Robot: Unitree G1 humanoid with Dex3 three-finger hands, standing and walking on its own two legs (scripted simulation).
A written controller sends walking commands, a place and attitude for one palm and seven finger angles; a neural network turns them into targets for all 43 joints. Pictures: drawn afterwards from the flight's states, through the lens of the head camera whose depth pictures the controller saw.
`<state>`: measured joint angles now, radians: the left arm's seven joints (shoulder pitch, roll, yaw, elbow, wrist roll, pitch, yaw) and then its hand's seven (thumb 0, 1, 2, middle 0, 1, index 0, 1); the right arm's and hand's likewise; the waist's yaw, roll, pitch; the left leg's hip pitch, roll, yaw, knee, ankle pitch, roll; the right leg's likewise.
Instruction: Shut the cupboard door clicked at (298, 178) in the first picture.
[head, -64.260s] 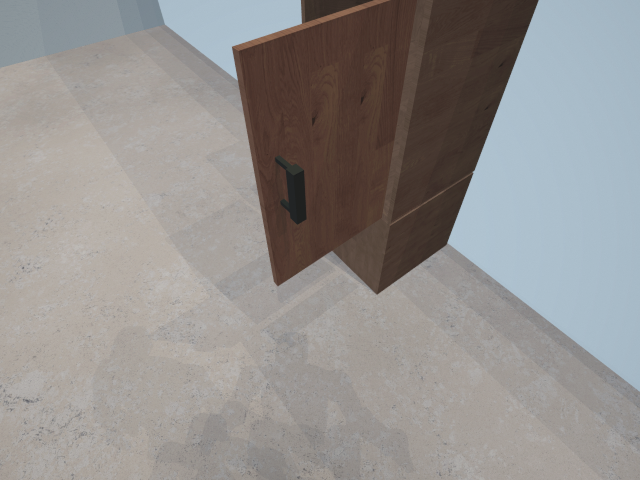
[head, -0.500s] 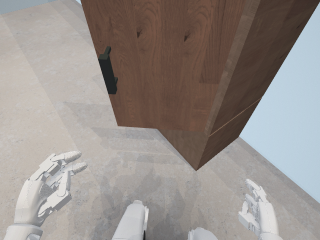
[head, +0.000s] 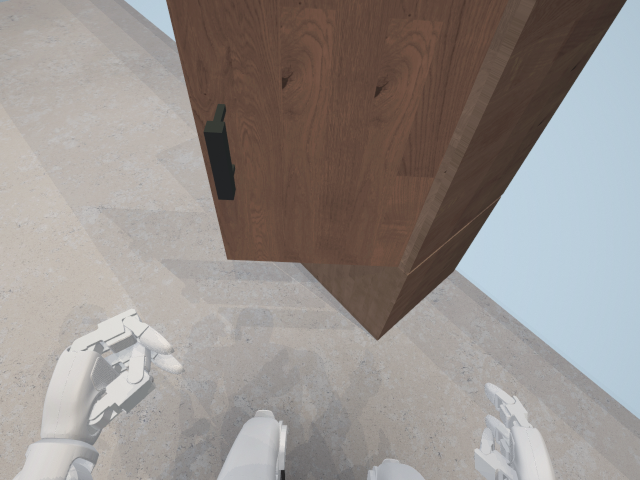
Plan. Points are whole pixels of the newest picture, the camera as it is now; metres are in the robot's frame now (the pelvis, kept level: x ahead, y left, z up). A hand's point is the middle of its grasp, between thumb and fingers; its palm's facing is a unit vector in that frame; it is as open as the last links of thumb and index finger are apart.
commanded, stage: raise the hand and make a fist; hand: left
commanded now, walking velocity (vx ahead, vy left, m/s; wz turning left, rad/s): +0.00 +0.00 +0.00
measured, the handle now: (223, 153) +0.53 +0.19 +0.08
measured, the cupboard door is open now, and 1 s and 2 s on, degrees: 48 48 48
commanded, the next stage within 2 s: bring the fist close to the handle in 0.90 s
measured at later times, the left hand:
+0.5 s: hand (158, 368) +0.22 +0.19 +0.08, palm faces +0.05 -1.00 -0.04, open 3.1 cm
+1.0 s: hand (188, 354) +0.23 +0.16 +0.08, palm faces +0.05 -1.00 -0.05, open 3.1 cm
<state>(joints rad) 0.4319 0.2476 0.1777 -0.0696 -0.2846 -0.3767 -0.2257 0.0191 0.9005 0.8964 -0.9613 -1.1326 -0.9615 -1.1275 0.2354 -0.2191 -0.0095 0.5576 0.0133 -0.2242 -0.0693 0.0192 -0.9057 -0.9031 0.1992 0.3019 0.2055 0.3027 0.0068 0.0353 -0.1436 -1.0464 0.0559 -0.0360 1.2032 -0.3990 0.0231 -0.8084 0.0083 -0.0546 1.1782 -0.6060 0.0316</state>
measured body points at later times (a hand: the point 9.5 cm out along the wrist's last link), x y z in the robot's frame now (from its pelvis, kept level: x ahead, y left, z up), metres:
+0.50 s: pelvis +0.00 -0.01 +0.02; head +0.03 +0.00 +0.46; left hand +0.21 +0.24 +0.08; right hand +0.18 -0.23 -0.05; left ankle +0.10 +0.10 -0.64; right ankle -0.01 -0.15 -0.64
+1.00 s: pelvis +0.01 -0.03 +0.02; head +0.05 -0.03 +0.46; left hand +0.22 +0.21 +0.09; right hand +0.20 -0.26 -0.06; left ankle +0.10 +0.10 -0.64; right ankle -0.01 -0.15 -0.64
